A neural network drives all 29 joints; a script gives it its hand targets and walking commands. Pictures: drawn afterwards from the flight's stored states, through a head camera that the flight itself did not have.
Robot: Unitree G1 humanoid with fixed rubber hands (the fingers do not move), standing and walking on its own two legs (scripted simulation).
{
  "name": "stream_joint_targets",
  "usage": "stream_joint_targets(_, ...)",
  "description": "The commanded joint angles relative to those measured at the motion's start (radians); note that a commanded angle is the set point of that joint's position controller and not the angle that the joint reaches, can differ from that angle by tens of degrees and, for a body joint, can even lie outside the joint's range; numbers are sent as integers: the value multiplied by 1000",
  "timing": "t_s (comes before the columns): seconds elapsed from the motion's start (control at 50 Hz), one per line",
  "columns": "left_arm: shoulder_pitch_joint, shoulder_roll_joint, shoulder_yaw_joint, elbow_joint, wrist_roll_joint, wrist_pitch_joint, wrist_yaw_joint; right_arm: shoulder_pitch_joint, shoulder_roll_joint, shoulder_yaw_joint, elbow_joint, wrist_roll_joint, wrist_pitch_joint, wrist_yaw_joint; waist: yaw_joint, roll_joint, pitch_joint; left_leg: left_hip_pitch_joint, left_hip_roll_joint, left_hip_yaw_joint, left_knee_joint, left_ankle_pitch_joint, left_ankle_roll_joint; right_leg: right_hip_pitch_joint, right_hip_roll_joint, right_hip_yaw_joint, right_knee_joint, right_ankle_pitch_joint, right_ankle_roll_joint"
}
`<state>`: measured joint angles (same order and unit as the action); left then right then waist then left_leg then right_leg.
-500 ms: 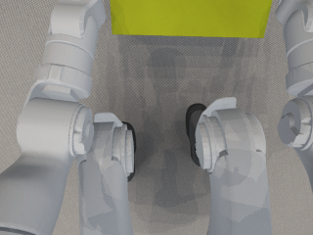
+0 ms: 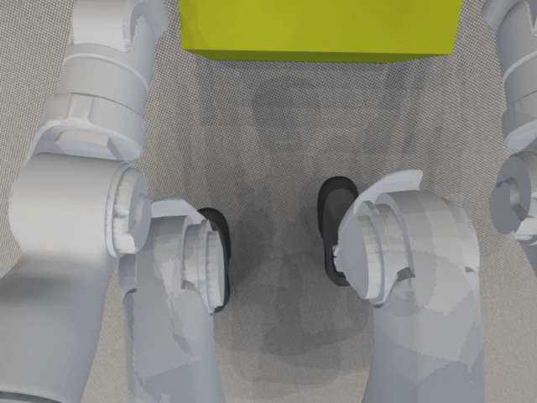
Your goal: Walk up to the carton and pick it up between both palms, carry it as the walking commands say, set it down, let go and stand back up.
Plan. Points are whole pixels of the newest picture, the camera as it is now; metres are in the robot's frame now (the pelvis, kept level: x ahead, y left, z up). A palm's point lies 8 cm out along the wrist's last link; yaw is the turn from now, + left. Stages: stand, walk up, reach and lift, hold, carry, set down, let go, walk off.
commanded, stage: set down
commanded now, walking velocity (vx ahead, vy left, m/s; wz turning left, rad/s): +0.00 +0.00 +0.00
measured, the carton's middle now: out of the picture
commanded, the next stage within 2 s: none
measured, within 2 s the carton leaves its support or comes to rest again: neither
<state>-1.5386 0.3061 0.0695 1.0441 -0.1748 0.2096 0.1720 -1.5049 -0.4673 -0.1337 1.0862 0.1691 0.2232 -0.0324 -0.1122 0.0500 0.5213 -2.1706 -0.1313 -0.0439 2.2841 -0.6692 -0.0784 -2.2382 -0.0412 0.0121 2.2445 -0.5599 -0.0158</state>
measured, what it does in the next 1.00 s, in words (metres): stands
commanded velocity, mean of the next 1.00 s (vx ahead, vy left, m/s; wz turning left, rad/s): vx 0.00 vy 0.00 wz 0.00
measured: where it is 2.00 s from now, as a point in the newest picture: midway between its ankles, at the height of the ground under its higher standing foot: (275, 262)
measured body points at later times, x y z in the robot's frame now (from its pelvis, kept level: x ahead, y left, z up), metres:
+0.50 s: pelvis +0.00 +0.00 +0.00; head +0.38 -0.04 +0.22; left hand +0.58 +0.07 -0.20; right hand +0.53 -0.29 -0.20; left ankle +0.10 +0.12 -0.32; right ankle +0.12 -0.12 -0.32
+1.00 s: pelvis +0.00 +0.00 -0.01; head +0.38 -0.04 +0.21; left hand +0.58 +0.07 -0.20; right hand +0.53 -0.29 -0.20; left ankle +0.10 +0.12 -0.32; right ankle +0.12 -0.12 -0.32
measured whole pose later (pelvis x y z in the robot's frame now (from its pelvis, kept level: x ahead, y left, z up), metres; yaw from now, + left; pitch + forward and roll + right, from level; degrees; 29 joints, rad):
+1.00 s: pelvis +0.00 +0.00 -0.01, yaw +0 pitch +32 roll +1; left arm -1.52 0.31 0.07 1.02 -0.16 0.14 0.14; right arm -1.51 -0.46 -0.24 1.15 0.12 0.09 0.03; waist -0.10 0.04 0.52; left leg -2.19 -0.10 -0.03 2.30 -0.68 -0.06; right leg -2.27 -0.06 0.00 2.26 -0.56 -0.03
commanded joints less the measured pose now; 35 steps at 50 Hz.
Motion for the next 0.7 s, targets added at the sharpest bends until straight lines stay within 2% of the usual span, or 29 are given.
stream_joint_targets(0.0, -640, -847, -248, -288, -71, -67, -257, -637, 773, 218, -292, 93, -71, 281, -101, 57, -1407, 426, -2, 126, -173, 398, 68, 762, 79, -44, -156, 556, -4)
stream_joint_targets(0.02, -648, -854, -246, -293, -75, -72, -258, -620, 794, 221, -271, 86, -70, 284, -98, 31, -1386, 410, -2, 125, -172, 398, 68, 755, 83, -46, -160, 557, -7)
stream_joint_targets(0.04, -640, -854, -244, -291, -72, -73, -258, -627, 780, 215, -276, 89, -72, 284, -108, 52, -1385, 417, 0, 130, -166, 396, 68, 750, 80, -44, -155, 566, -7)
stream_joint_targets(0.06, -635, -849, -252, -282, -65, -70, -259, -631, 770, 214, -273, 90, -74, 285, -92, 68, -1370, 421, -1, 127, -169, 402, 69, 734, 77, -44, -148, 557, -6)
stream_joint_targets(0.1, -633, -853, -237, -280, -56, -68, -259, -629, 766, 195, -269, 80, -75, 292, -105, 64, -1361, 422, 0, 114, -169, 397, 76, 687, 78, -48, -150, 529, -6)
stream_joint_targets(0.12, -620, -854, -228, -264, -49, -69, -260, -617, 774, 202, -256, 82, -72, 294, -89, 64, -1334, 430, -1, 116, -169, 397, 74, 685, 81, -49, -151, 526, -9)
stream_joint_targets(0.14, -626, -860, -235, -270, -57, -69, -259, -619, 767, 205, -258, 85, -75, 294, -103, 55, -1326, 424, -1, 114, -171, 391, 72, 681, 78, -51, -153, 522, -10)
stream_joint_targets(0.18, -620, -859, -234, -273, -58, -69, -262, -620, 758, 195, -250, 71, -74, 298, -110, 58, -1318, 414, -1, 112, -163, 391, 73, 664, 76, -50, -148, 517, -13)
stream_joint_targets(0.2, -631, -851, -245, -279, -59, -68, -262, -608, 750, 189, -241, 74, -76, 297, -111, 67, -1304, 427, 1, 113, -171, 391, 69, 675, 75, -51, -150, 521, -13)
stream_joint_targets(0.22, -628, -847, -233, -273, -49, -66, -260, -621, 751, 183, -242, 73, -75, 299, -95, 77, -1289, 421, -2, 108, -176, 380, 76, 655, 74, -48, -144, 496, -13)
stream_joint_targets(0.24, -621, -842, -232, -271, -54, -68, -262, -602, 747, 178, -225, 67, -73, 300, -107, 82, -1272, 420, 1, 115, -170, 372, 74, 643, 76, -47, -149, 487, -15)
stream_joint_targets(0.26, -636, -833, -220, -274, -40, -69, -259, -616, 751, 177, -231, 72, -75, 303, -87, 74, -1263, 421, 1, 108, -173, 365, 78, 622, 75, -52, -139, 475, -12)
stream_joint_targets(0.28, -606, -846, -221, -249, -45, -64, -261, -604, 728, 178, -227, 65, -76, 305, -108, 66, -1239, 419, 8, 104, -174, 364, 73, 626, 72, -50, -146, 474, -15)
stream_joint_targets(0.3, -603, -833, -214, -250, -40, -63, -260, -600, 726, 171, -228, 67, -76, 305, -96, 72, -1222, 401, 3, 105, -179, 349, 75, 618, 72, -53, -142, 457, -15)
stream_joint_targets(0.34, -592, -835, -205, -232, -36, -64, -260, -581, 731, 166, -208, 52, -73, 307, -102, 64, -1194, 410, 1, 105, -177, 356, 74, 602, 73, -50, -147, 454, -14)
stream_joint_targets(0.36, -578, -843, -200, -226, -31, -62, -262, -593, 719, 163, -212, 48, -73, 306, -98, 79, -1181, 408, 1, 107, -173, 358, 72, 609, 68, -44, -146, 458, -13)
stream_joint_targets(0.42, -567, -823, -188, -210, -15, -64, -263, -560, 726, 152, -183, 34, -68, 310, -99, 66, -1150, 393, 0, 106, -174, 354, 74, 593, 74, -47, -145, 458, -13)
stream_joint_targets(0.44, -575, -808, -193, -243, -18, -68, -263, -553, 739, 154, -195, 45, -71, 313, -90, 46, -1164, 385, -1, 101, -172, 365, 78, 598, 77, -48, -137, 470, -12)
stream_joint_targets(0.46, -578, -809, -188, -242, -16, -66, -262, -543, 724, 147, -182, 37, -71, 313, -86, 76, -1158, 390, 0, 109, -171, 352, 72, 609, 74, -37, -142, 464, -18)
stream_joint_targets(0.5, -564, -808, -182, -217, -17, -64, -261, -550, 710, 138, -183, 25, -71, 311, -105, 61, -1133, 376, 1, 100, -173, 337, 76, 587, 72, -40, -145, 444, -19)
stream_joint_targets(0.54, -567, -775, -174, -228, -12, -66, -262, -551, 709, 141, -187, 30, -71, 309, -86, 42, -1114, 365, 0, 98, -181, 336, 79, 612, 72, -39, -144, 452, -13)
stream_joint_targets(0.58, -555, -764, -173, -222, -5, -65, -260, -531, 677, 132, -180, 24, -74, 307, -90, 58, -1084, 352, 5, 100, -177, 320, 74, 590, 70, -37, -139, 436, -16)
stream_joint_targets(0.6, -546, -747, -171, -212, 0, -63, -261, -528, 676, 127, -170, 21, -71, 304, -79, 61, -1071, 355, 5, 107, -176, 321, 71, 606, 70, -24, -150, 434, -15)
stream_joint_targets(0.62, -533, -747, -168, -213, -1, -64, -259, -506, 660, 123, -167, 15, -74, 304, -93, 59, -1075, 361, 6, 101, -179, 322, 73, 596, 72, -33, -140, 434, -13)
stream_joint_targets(0.68, -522, -696, -145, -200, 9, -67, -245, -514, 601, 94, -155, 4, -79, 292, -87, 75, -1074, 389, 12, 102, -179, 317, 68, 582, 63, -32, -138, 418, -11)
